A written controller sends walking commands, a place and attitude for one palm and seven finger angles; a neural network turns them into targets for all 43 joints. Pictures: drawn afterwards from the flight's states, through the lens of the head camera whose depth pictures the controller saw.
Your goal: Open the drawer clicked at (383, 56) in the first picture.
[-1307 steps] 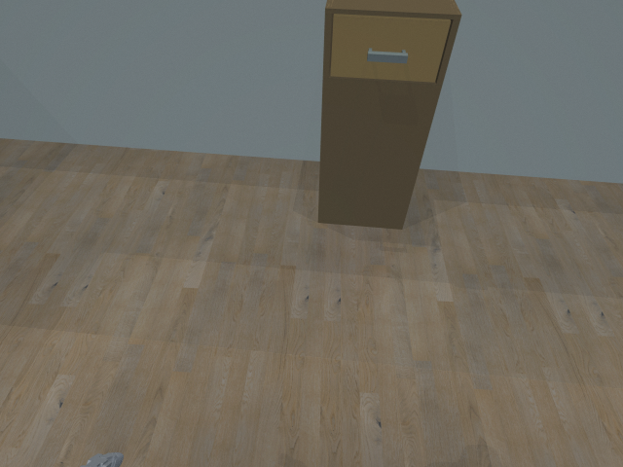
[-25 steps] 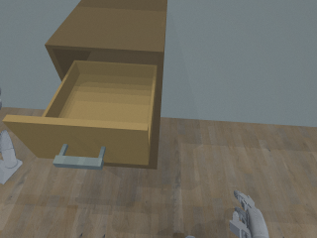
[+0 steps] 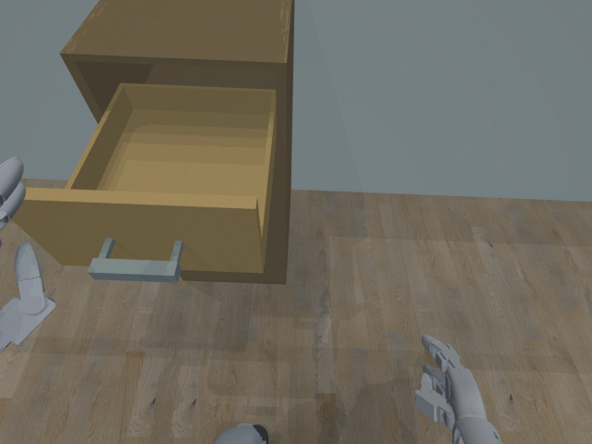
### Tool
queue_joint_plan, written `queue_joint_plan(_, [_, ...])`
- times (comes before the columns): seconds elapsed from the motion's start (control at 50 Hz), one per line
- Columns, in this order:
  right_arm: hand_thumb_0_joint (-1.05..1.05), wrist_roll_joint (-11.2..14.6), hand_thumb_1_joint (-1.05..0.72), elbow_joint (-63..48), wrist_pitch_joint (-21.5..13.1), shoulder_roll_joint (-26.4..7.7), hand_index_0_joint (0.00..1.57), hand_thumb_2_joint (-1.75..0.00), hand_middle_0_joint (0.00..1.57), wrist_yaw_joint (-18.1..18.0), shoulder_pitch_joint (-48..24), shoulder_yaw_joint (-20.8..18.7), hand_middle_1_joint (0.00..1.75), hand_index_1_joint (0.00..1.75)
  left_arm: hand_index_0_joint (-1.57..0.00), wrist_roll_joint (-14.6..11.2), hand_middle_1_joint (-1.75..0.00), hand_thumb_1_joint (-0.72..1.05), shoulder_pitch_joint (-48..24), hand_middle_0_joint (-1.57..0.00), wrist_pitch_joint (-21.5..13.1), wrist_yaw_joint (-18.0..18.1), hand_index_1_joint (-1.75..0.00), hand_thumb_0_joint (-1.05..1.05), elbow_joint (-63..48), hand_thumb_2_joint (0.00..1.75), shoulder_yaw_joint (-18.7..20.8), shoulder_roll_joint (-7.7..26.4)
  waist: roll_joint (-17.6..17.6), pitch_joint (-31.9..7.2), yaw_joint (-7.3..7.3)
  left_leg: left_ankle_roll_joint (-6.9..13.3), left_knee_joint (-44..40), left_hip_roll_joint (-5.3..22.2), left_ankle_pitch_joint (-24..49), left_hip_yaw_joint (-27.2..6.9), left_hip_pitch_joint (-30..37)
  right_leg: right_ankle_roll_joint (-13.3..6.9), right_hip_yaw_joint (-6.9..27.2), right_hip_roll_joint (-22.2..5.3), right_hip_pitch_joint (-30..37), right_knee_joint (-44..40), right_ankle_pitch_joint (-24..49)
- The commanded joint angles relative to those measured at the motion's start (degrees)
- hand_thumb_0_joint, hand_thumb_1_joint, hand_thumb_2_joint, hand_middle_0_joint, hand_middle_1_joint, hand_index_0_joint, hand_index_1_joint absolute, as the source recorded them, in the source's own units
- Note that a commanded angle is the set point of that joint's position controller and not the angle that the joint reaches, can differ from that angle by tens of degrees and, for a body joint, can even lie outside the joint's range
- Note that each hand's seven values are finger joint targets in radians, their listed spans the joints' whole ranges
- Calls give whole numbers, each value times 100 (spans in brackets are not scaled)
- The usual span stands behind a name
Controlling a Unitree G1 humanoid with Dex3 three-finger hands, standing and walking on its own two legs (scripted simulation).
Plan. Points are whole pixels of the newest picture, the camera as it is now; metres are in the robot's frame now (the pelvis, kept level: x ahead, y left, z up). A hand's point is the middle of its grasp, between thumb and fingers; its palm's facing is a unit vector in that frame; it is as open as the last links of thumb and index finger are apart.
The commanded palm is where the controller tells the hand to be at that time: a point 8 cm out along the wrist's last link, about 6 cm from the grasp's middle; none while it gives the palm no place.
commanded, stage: step back with the hand held close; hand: left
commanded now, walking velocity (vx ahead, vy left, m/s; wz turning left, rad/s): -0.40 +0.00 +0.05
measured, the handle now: (139, 258) +0.34 +0.25 +0.01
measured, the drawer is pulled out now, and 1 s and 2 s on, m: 0.30 0.30 0.30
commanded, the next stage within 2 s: stop stepping back and stand still in 0.26 s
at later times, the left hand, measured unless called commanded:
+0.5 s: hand out of the picture +0.05 +0.20 +0.19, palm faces +0.37 -0.77 -0.52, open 7.4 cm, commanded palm -0.01 +0.25 +0.20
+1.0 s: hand out of the picture -0.04 +0.21 +0.19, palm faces +0.53 -0.74 -0.42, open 7.4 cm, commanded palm -0.10 +0.25 +0.20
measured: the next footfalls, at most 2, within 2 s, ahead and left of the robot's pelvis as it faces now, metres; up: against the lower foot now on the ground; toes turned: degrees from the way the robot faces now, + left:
left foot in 0.20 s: -0.01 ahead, +0.13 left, +0.00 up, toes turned +4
right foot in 0.44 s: -0.10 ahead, -0.12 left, +0.00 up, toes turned +5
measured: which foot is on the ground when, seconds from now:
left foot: up 0.00-0.18, down 0.20-0.44, up 0.46-0.72, down 0.74-1.00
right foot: down 0.00-0.22, up 0.24-0.42, down 0.44-1.00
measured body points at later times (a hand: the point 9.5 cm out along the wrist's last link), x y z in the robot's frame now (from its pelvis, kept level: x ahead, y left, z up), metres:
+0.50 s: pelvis -0.13 -0.03 +0.00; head -0.10 -0.04 +0.45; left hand +0.03 +0.24 +0.22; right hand +0.06 -0.24 -0.09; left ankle -0.07 +0.12 -0.72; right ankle -0.11 -0.11 -0.74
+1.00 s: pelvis -0.20 -0.05 +0.00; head -0.22 -0.06 +0.45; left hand -0.07 +0.25 +0.21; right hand -0.03 -0.28 -0.09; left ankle -0.22 +0.08 -0.71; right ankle -0.12 -0.11 -0.73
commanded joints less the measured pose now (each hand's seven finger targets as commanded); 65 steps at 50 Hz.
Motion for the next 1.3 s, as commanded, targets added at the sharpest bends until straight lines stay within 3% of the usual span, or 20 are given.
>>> queue_joint_plan(0.0, [0,171,-90,-1110,-73,-586,20,-90,20,-185,-366,-332,30,30,-20,-111,-30,90,468,-20,-125,164,-30,0,-897,90,1006,1063,-982,-1489,12,-110,2340,-225,-1795,-341,-251,-674,1306,-2411,729,-418,5350])
queue_joint_plan(0.12, [0,59,-90,-1028,174,-642,20,-90,20,-373,-225,-246,30,30,-20,20,-30,90,422,-20,3,207,-30,0,-1215,90,769,911,-358,-1365,-162,-127,-670,-103,-35,105,742,-123,410,-1453,972,60,4966])
queue_joint_plan(0.16, [0,120,-90,-1044,98,-851,20,-90,20,-369,-158,-441,30,30,-20,22,-30,90,282,-20,-117,184,-30,0,-1482,90,754,1046,675,-1586,-57,135,-1120,775,3356,-484,1717,325,88,-740,448,592,2704])
queue_joint_plan(0.22, [0,12,-90,-1082,-191,-803,20,-90,20,-196,-51,-522,30,30,-20,-57,-30,90,533,-20,-221,105,-30,0,-1444,90,861,1032,1460,-1754,-22,527,-924,1580,4981,-934,2233,275,27,-397,-564,1484,-564])
queue_joint_plan(0.34, [0,-17,-90,-855,-430,-892,20,-90,20,-81,-71,-492,30,30,-20,-35,-30,90,246,-20,-88,139,-30,0,-1406,90,679,774,1146,-1125,-42,619,-1103,1533,3237,-614,1537,344,-54,-342,-271,1270,-584])
queue_joint_plan(0.4, [0,94,-90,-1067,-344,-918,20,-90,20,-57,-89,-394,30,30,-20,-29,-30,90,433,-20,20,159,-30,0,-1094,90,729,832,536,-835,-24,323,-841,869,-466,-251,378,317,-31,-614,795,-348,102])
queue_joint_plan(0.44, [0,97,-90,-1177,-164,-812,20,-90,20,-112,-129,-353,30,30,-20,-32,-30,90,253,-20,77,223,-30,0,-1079,90,1077,1316,-1191,-629,-39,-128,1527,-257,-1608,42,350,-548,2352,-2333,-623,-1984,-1112])
queue_joint_plan(0.46, [0,132,-90,-1001,-157,-791,20,-90,20,-147,-30,-365,30,30,-20,-60,-30,90,-32,-20,111,224,-30,0,-1017,90,804,1050,-1114,-783,-66,-74,2513,-190,-1508,-233,321,-519,2326,-2470,-711,-1941,-1323])
queue_joint_plan(0.54, [0,50,-90,-937,-80,-771,20,-90,20,-304,-131,-297,30,30,-20,-1,-30,90,12,-20,108,262,-30,0,-476,90,621,820,-733,-658,-189,-82,1993,-3,-1090,-32,382,-365,1166,-1970,-551,-1738,-1380])
queue_joint_plan(0.66, [0,-30,-90,-853,-257,-898,20,-90,20,-308,228,-288,30,30,-20,176,-30,90,109,-20,-1,304,-30,0,-598,90,471,787,-316,-630,-156,348,-1220,-98,-1335,369,1445,-111,947,-1502,23,-1343,-1671])
queue_joint_plan(0.72, [0,-18,-90,-988,-329,-1135,20,-90,20,-247,262,-421,30,30,-20,138,-30,90,8,-20,-164,284,-30,0,-920,90,537,878,898,-754,-97,699,-1576,804,-1181,-888,1279,217,138,-573,286,387,-289])
queue_joint_plan(0.76, [0,47,-90,-898,-310,-957,20,-90,20,-282,186,-324,30,30,-20,155,-30,90,91,-20,-122,315,-30,0,-708,90,660,902,1195,-343,-124,706,-2079,940,-3258,-1067,339,247,34,-485,226,546,-910])
queue_joint_plan(0.82, [0,34,-90,-789,-337,-1035,20,-90,20,-304,137,-360,30,30,-20,185,-30,90,-210,-20,-71,308,-30,0,-253,90,529,772,317,111,-159,537,-1263,513,-2559,-582,-152,162,450,-595,409,-115,-818])
queue_joint_plan(0.9, [0,-4,-90,-655,-240,-936,20,-90,20,-232,252,-449,30,30,-20,223,-30,90,-626,-20,-160,261,-30,0,-185,90,502,818,-998,-380,-148,236,1710,-173,-1742,80,244,-573,2750,-2207,-134,-2032,-2600])
queue_joint_plan(1.0, [0,-85,-90,-711,-188,-818,20,-90,20,-281,278,-264,30,30,-20,222,-30,90,-504,-20,-99,260,-30,0,-479,90,344,687,-479,-444,-222,332,-484,-94,-1411,344,1747,-283,1141,-1519,-1024,-1400,-2301])
queue_joint_plan(1.06, [0,-90,-90,-839,-281,-948,20,-90,20,-269,224,-270,30,30,-20,231,-30,90,-697,-20,-182,328,-30,0,-1057,90,416,739,1442,-346,-148,883,-2113,1381,-2843,-1827,1249,254,-73,-328,-921,1191,-791])
queue_joint_plan(1.16, [0,51,-90,-765,-367,-847,20,-90,20,-228,73,-188,30,30,-20,220,-30,90,-398,-20,64,290,-30,0,-255,90,383,625,572,63,-117,516,-1330,898,-1611,-562,63,294,32,-515,369,150,102])
queue_joint_plan(1.22, [0,23,-90,-693,-322,-823,20,-90,20,-167,169,-243,30,30,-20,142,-30,90,-673,-20,-18,225,-30,0,-234,90,498,767,-524,-253,-183,151,-64,47,-1191,10,720,-94,1434,-1290,-173,-1131,-495])
queue_joint_plan(1.24, [0,-8,-90,825,-527,-1399,20,-90,20,238,302,-577,30,30,-20,607,-30,90,-904,-20,870,-543,-30,0,4358,90,-1800,28,-772,-490,-482,50,1058,251,-592,-49,985,-325,1210,-1746,-737,-393,946])
queue_joint_plan(1.28, [0,-6,-90,791,214,-955,20,-90,20,245,1040,-421,30,30,-20,573,-30,90,-1015,-20,1461,-671,-30,0,4589,90,-1624,-347,-846,-608,-336,50,651,154,-267,-167,1140,-320,751,-1457,-722,-214,1034])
